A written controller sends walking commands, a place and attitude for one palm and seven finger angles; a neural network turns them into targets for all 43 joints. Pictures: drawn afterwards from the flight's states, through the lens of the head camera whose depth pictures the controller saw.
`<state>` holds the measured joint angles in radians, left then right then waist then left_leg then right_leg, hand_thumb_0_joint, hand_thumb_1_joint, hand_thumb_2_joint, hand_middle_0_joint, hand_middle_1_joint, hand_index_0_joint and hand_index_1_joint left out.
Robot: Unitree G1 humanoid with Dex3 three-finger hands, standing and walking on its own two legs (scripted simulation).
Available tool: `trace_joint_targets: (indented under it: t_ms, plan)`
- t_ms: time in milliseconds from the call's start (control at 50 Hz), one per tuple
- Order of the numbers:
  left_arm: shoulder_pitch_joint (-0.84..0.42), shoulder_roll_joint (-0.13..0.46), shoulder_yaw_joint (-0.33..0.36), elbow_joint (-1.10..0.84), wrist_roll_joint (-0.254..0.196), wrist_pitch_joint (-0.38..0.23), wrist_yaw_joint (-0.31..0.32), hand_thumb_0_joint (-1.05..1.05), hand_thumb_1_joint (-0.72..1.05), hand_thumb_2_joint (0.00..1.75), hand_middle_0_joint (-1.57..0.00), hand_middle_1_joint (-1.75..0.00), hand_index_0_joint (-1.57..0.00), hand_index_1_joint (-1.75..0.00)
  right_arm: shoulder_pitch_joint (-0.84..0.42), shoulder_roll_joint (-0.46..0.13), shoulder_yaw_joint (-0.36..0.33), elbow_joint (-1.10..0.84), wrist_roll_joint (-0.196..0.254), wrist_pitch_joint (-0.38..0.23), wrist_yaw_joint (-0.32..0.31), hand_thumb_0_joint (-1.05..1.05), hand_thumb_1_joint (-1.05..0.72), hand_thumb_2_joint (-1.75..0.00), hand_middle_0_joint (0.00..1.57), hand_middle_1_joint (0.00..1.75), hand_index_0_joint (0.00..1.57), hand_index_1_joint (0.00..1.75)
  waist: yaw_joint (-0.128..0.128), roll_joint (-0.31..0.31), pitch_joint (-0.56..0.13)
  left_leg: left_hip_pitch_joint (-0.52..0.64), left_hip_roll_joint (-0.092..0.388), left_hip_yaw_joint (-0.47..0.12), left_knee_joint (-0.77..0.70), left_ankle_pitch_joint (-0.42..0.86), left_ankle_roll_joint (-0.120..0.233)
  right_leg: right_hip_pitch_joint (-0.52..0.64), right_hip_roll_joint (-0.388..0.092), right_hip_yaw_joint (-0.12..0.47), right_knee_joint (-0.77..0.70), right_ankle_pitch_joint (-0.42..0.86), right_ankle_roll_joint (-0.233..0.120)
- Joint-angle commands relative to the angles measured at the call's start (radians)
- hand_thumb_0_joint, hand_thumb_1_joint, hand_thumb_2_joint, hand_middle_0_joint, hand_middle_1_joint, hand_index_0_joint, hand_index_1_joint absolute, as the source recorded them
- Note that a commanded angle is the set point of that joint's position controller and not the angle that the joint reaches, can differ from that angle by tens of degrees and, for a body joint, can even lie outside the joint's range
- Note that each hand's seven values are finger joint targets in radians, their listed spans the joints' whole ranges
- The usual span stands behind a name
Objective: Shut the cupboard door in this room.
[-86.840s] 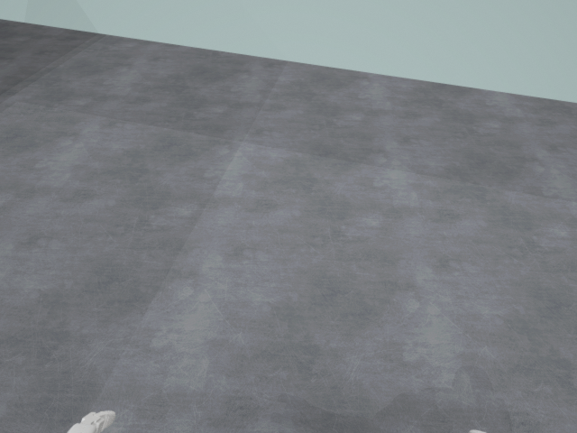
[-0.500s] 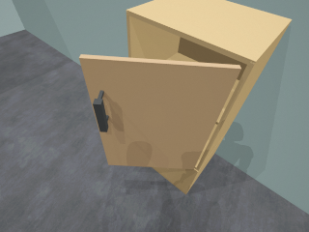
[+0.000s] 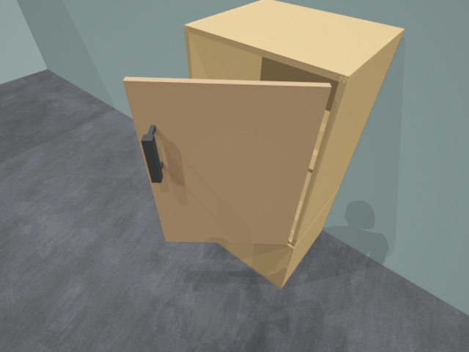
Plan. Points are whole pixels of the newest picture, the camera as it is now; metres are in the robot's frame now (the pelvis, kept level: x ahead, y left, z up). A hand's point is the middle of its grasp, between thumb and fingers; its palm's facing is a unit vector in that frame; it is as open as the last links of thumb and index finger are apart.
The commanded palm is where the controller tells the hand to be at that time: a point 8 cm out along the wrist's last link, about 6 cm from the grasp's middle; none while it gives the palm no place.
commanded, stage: come to a stop and stand still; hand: left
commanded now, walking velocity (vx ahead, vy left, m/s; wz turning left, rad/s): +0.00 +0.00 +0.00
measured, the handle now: (154, 154) +0.53 +0.22 +0.04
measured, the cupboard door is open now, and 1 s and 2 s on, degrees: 38 38 38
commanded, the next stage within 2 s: look again from close up in 1.58 s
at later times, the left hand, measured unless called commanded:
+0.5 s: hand out of the picture -0.12 +0.19 -0.18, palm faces +0.07 -0.98 -0.19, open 7.4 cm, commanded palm none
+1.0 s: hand out of the picture -0.22 +0.19 -0.17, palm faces +0.12 -0.98 -0.16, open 7.4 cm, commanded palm none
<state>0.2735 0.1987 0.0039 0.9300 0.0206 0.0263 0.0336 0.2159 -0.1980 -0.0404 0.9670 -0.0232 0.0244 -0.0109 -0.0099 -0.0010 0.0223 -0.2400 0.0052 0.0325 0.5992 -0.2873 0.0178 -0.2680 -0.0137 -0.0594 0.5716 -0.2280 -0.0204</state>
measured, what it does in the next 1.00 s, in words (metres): walks backwards: right foot, then left foot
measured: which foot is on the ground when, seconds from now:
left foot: down 0.00-0.34, up 0.36-0.48, down 0.50-1.00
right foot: down 0.00-0.18, up 0.20-0.32, down 0.34-1.00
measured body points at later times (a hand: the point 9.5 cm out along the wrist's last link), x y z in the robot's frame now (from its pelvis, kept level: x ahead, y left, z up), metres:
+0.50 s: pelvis -0.10 +0.02 +0.00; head -0.10 +0.03 +0.45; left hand -0.13 +0.24 -0.16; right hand -0.09 -0.22 -0.15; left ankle -0.06 +0.11 -0.73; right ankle -0.07 -0.11 -0.73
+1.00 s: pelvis -0.16 +0.03 +0.01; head -0.16 +0.05 +0.46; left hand -0.22 +0.25 -0.16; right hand -0.11 -0.20 -0.14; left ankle -0.08 +0.11 -0.72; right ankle -0.07 -0.11 -0.73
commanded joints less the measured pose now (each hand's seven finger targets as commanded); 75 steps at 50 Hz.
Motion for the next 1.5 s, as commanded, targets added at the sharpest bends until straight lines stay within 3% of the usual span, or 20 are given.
trace_joint_targets:
  t_ms: [0,100,160,200,280,320,360,420,500,620,780,920,1000,1040,1080,1140,1260,1320,1380,1480]
  plan:
    - [-0.056,0.175,0.045,-0.087,0.006,-0.014,0.011,0.0,0.9,0.9,-0.2,-0.3,-0.2,-0.3,0.119,-0.079,-0.023,-0.031,-0.008,0.003,0.002,0.0,-0.9,-0.9,0.2,0.3,0.2,0.3,-0.047,-0.159,0.078,0.054,-0.012,-0.002,0.097,-0.099,0.005,-0.292,-0.195,0.252,-0.358,-0.479,-0.078]
    - [-0.108,0.159,0.051,-0.107,0.005,0.004,0.011,0.0,0.9,0.9,-0.2,-0.3,-0.2,-0.3,0.212,-0.07,-0.02,-0.014,-0.009,0.0,0.007,0.0,-0.9,-0.9,0.2,0.3,0.2,0.3,-0.068,-0.053,0.097,0.059,0.011,-0.048,-0.013,-0.163,0.025,-0.358,-0.137,0.142,-0.25,-0.444,-0.044]
    - [0.013,0.092,0.052,-0.076,0.001,0.017,0.003,0.0,0.9,0.9,-0.2,-0.3,-0.2,-0.3,0.062,-0.157,-0.034,-0.068,-0.017,-0.011,0.004,0.0,-0.9,-0.9,0.2,0.3,0.2,0.3,0.011,0.328,0.153,-0.468,0.236,-0.41,-0.488,-0.576,0.139,-0.009,0.046,-0.005,0.262,-0.231,0.023]
    - [0.162,0.062,0.056,-0.023,-0.001,0.023,-0.007,0.0,0.9,0.9,-0.2,-0.3,-0.2,-0.3,-0.092,-0.158,-0.026,-0.098,-0.01,-0.01,0.0,0.0,-0.9,-0.9,0.2,0.3,0.2,0.3,0.11,0.241,0.085,-0.6,0.232,-0.341,-0.488,-0.443,0.15,0.17,0.03,0.044,0.478,-0.183,0.017]
    - [0.233,0.033,0.04,0.01,-0.007,-0.012,-0.013,0.0,0.9,0.9,-0.2,-0.3,-0.2,-0.3,0.003,-0.135,-0.021,-0.05,-0.01,0.0,-0.01,0.0,-0.9,-0.9,0.2,0.3,0.2,0.3,0.087,-0.006,0.084,-0.335,0.124,-0.215,-0.24,-0.296,0.062,0.135,0.011,0.043,-0.115,-0.221,0.001]
    - [0.151,0.125,0.047,-0.021,0.002,-0.022,0.008,0.0,0.9,0.9,-0.2,-0.3,-0.2,-0.3,0.061,-0.032,-0.017,-0.043,0.013,0.016,-0.007,0.0,-0.9,-0.9,0.2,0.3,0.2,0.3,0.019,-0.304,0.172,-0.309,-0.015,-0.059,0.151,-0.089,-0.019,-0.119,-0.298,0.491,-0.463,-0.506,-0.128]
    - [-0.063,0.165,0.056,-0.065,0.003,-0.024,0.007,0.0,0.9,0.9,-0.2,-0.3,-0.2,-0.3,0.143,-0.056,-0.032,-0.008,0.006,0.022,0.006,0.0,-0.9,-0.9,0.2,0.3,0.2,0.3,-0.084,-0.097,0.046,-0.05,-0.01,-0.052,0.337,-0.025,-0.02,-0.291,-0.265,0.345,-0.429,-0.358,-0.152]
    - [-0.026,0.111,0.046,-0.044,0.0,-0.039,0.017,0.0,0.9,0.9,-0.2,-0.3,-0.2,-0.3,0.17,-0.03,-0.018,0.028,0.014,-0.009,0.007,0.0,-0.9,-0.9,0.2,0.3,0.2,0.3,-0.054,-0.154,0.03,-0.042,0.008,-0.025,0.092,-0.009,-0.005,-0.106,-0.171,0.217,-0.286,-0.138,-0.107]
    - [0.12,0.042,0.028,0.019,-0.006,-0.021,0.008,0.0,0.9,0.9,-0.2,-0.3,-0.2,-0.3,0.125,-0.058,-0.007,0.038,0.008,-0.038,-0.011,0.0,-0.9,-0.9,0.2,0.3,0.2,0.3,0.014,0.127,0.083,-0.026,0.144,-0.223,-0.284,-0.005,0.052,-0.092,-0.035,0.112,-0.125,-0.108,-0.009]
    - [0.183,0.021,0.024,0.082,0.01,-0.015,-0.002,0.0,0.9,0.9,-0.2,-0.3,-0.2,-0.3,0.037,-0.092,-0.017,0.042,0.009,-0.026,-0.015,0.0,-0.9,-0.9,0.2,0.3,0.2,0.3,0.041,0.111,0.06,-0.214,0.154,-0.257,-0.426,-0.348,0.069,0.105,-0.018,0.043,-0.062,-0.072,0.016]
    - [0.244,0.012,0.029,0.111,0.017,-0.013,0.0,0.0,0.9,0.9,-0.2,-0.3,-0.2,-0.3,0.02,-0.091,-0.025,0.053,0.008,-0.003,-0.008,0.0,-0.9,-0.9,0.2,0.3,0.2,0.3,0.04,0.069,0.101,-0.227,0.111,-0.204,-0.408,-0.383,0.043,0.066,-0.015,0.053,-0.106,-0.154,0.014]
    - [0.131,0.065,0.041,0.087,0.006,-0.028,0.005,0.0,0.9,0.9,-0.2,-0.3,-0.2,-0.3,0.122,-0.016,-0.022,0.083,0.011,0.013,-0.006,0.0,-0.9,-0.9,0.2,0.3,0.2,0.3,-0.042,-0.203,0.067,0.084,-0.031,-0.033,0.06,-0.055,-0.004,-0.296,-0.189,0.301,-0.423,-0.474,-0.057]
    - [-0.007,0.082,0.051,0.041,0.003,-0.02,0.013,0.0,0.9,0.9,-0.2,-0.3,-0.2,-0.3,0.241,-0.003,-0.02,0.121,0.014,-0.004,-0.002,0.0,-0.9,-0.9,0.2,0.3,0.2,0.3,-0.092,-0.103,0.049,0.173,0.001,-0.047,0.004,-0.052,0.002,-0.356,-0.164,0.217,-0.313,-0.365,-0.048]
    - [0.098,0.025,0.041,0.056,0.0,-0.017,0.006,0.0,0.9,0.9,-0.2,-0.3,-0.2,-0.3,0.182,-0.042,-0.014,0.095,0.004,-0.031,-0.008,0.0,-0.9,-0.9,0.2,0.3,0.2,0.3,-0.02,0.181,0.128,-0.043,0.141,-0.279,-0.353,-0.252,0.044,-0.227,-0.024,0.107,-0.063,-0.216,0.004]
    - [0.175,-0.002,0.048,0.101,0.013,-0.004,0.003,0.0,0.9,0.9,-0.2,-0.3,-0.2,-0.3,0.052,-0.084,-0.016,0.06,0.003,-0.032,-0.015,0.0,-0.9,-0.9,0.2,0.3,0.2,0.3,0.044,0.272,0.129,-0.377,0.245,-0.389,-0.547,-0.523,0.111,0.049,0.005,0.041,0.2,-0.136,0.024]
    - [0.233,-0.011,0.045,0.119,0.01,0.002,0.001,0.0,0.9,0.9,-0.2,-0.3,-0.2,-0.3,-0.003,-0.073,-0.007,0.039,0.01,-0.036,-0.013,0.0,-0.9,-0.9,0.2,0.3,0.2,0.3,0.083,0.103,0.105,-0.355,0.234,-0.335,-0.525,-0.332,0.142,0.02,-0.017,0.075,0.394,-0.148,0.019]
    - [0.24,-0.027,0.029,0.122,-0.006,-0.021,0.013,0.0,0.9,0.9,-0.2,-0.3,-0.2,-0.3,0.146,-0.053,-0.009,0.115,0.007,-0.022,-0.016,0.0,-0.9,-0.9,0.2,0.3,0.2,0.3,0.029,0.05,0.059,-0.065,0.154,-0.239,-0.421,-0.136,0.073,0.112,-0.015,0.037,-0.221,-0.099,-0.004]
    - [0.242,0.021,0.029,0.125,-0.003,-0.031,0.021,0.0,0.9,0.9,-0.2,-0.3,-0.2,-0.3,0.147,0.004,0.003,0.118,0.017,-0.023,-0.01,0.0,-0.9,-0.9,0.2,0.3,0.2,0.3,0.005,-0.04,0.074,-0.016,0.036,-0.089,-0.278,0.042,-0.016,0.03,-0.14,0.186,-0.298,-0.136,-0.077]
    - [0.172,0.014,0.02,0.113,-0.007,-0.047,0.022,0.0,0.9,0.9,-0.2,-0.3,-0.2,-0.3,0.155,0.003,0.004,0.134,0.015,-0.021,-0.007,0.0,-0.9,-0.9,0.2,0.3,0.2,0.3,-0.024,-0.152,0.047,0.101,0.052,-0.07,-0.197,0.137,-0.005,-0.065,-0.136,0.178,-0.326,-0.132,-0.061]
    - [0.173,0.003,0.016,0.109,-0.005,-0.036,0.018,0.0,0.9,0.9,-0.2,-0.3,-0.2,-0.3,0.174,-0.005,0.007,0.158,0.015,-0.015,-0.009,0.0,-0.9,-0.9,0.2,0.3,0.2,0.3,-0.025,0.026,0.13,0.05,0.085,-0.134,-0.297,-0.026,0.009,-0.114,-0.075,0.137,-0.272,-0.222,-0.028]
